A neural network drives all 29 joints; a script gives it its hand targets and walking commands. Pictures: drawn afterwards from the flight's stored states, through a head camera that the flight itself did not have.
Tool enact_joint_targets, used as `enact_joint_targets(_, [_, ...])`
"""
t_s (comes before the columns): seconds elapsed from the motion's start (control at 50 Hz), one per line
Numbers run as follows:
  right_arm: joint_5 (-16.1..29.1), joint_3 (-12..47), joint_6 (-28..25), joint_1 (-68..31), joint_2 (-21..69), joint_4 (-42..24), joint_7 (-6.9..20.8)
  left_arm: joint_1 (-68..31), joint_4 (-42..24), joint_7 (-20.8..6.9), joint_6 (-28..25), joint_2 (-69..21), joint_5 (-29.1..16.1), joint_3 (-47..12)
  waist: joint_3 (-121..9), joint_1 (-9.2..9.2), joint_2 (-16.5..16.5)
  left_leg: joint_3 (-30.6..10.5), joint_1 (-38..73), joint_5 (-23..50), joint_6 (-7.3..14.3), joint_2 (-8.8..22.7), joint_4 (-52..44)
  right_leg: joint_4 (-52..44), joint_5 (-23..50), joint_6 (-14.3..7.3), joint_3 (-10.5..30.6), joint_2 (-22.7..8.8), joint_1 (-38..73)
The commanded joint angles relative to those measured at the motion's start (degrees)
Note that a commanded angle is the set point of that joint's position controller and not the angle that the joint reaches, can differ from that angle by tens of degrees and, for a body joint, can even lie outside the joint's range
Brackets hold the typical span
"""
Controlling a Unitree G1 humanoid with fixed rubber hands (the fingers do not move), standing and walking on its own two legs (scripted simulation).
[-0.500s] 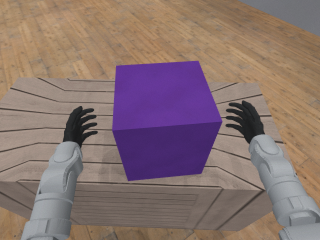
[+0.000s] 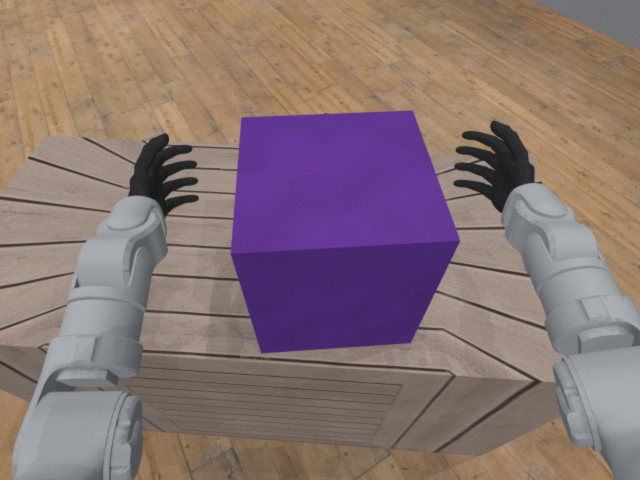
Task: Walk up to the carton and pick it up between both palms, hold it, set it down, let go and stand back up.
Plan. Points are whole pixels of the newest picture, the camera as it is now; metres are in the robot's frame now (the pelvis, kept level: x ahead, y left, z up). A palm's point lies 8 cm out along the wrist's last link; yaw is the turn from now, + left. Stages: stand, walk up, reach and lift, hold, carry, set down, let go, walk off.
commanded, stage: reach and lift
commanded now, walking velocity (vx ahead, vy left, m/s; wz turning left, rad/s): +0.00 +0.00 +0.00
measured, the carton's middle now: (332, 239) +0.46 +0.02 +0.00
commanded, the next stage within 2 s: none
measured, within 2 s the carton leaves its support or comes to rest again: neither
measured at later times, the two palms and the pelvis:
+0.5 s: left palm (153, 183) +0.43 +0.24 +0.13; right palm (500, 157) +0.49 -0.18 +0.15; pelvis +0.00 +0.00 +0.00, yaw +1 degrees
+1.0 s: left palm (185, 256) +0.40 +0.23 +0.01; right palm (468, 234) +0.47 -0.17 +0.02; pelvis -0.02 +0.00 -0.03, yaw +0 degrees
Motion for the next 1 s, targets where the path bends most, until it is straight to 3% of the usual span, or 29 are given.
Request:
enact_joint_targets(0.0, [0.43,-4.36,-2.41,-30.79,-12.77,-8.70,-0.09,-28.78,-8.75,0.39,-2.68,11.08,-0.13,2.44,-36.85,-0.23,-2.47,1.82,19.89,20.99,1.22,-6.62,4.37,1.19,21.08,1.66,-2.62,5.10,9.96])
enact_joint_targets(0.2, [1.37,-2.24,-1.68,-41.06,-12.71,0.21,-0.01,-39.30,1.76,0.81,-4.30,13.22,-1.71,0.40,-40.37,-0.22,-2.20,1.27,17.02,20.58,0.82,-6.27,5.45,2.11,21.65,1.81,-2.86,4.85,8.86])
enact_joint_targets(0.34, [1.43,-0.02,-3.66,-41.10,-11.20,7.47,0.08,-38.94,10.53,-0.07,-8.43,12.76,-1.53,-1.43,-39.29,0.01,-2.37,1.21,15.93,21.77,0.34,-6.15,6.00,2.56,22.94,1.88,-3.18,4.84,8.30])
enact_joint_targets(0.58, [-2.39,1.16,-16.24,-37.86,-6.86,13.20,0.18,-37.58,20.49,-1.26,-27.20,9.08,-0.33,-3.68,-42.64,1.15,-1.82,2.43,12.86,22.46,-0.76,-5.43,8.01,3.72,21.28,1.69,-3.80,4.43,3.46])
enact_joint_targets(0.72, [-3.76,1.20,-23.60,-37.64,-6.36,16.52,0.51,-38.62,30.20,-0.70,-38.56,8.48,-2.51,-5.75,-49.33,0.97,-2.29,2.59,7.38,21.42,-0.92,-4.69,11.35,7.37,20.79,1.54,-4.10,4.08,-1.41])
enact_joint_targets(0.86, [-3.80,2.16,-28.25,-37.58,-5.89,20.39,0.61,-38.30,37.94,-1.14,-45.40,7.94,-4.71,-7.08,-53.40,1.24,-3.53,2.89,1.51,19.98,-0.95,-4.45,14.66,11.60,20.37,1.86,-4.22,4.03,-5.41])
enact_joint_targets(0.98, [-3.30,3.04,-29.97,-38.41,-4.88,19.71,0.82,-39.76,38.21,-1.38,-47.80,6.95,-6.00,-7.87,-56.92,1.36,-4.33,3.12,-1.40,19.01,-0.66,-4.54,16.66,13.79,19.40,2.12,-4.17,4.10,-7.40])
